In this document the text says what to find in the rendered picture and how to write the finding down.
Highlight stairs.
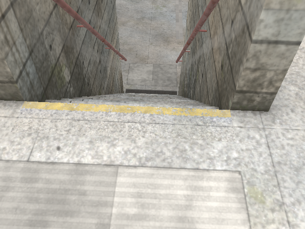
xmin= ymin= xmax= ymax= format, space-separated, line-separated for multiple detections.
xmin=45 ymin=93 xmax=219 ymax=110

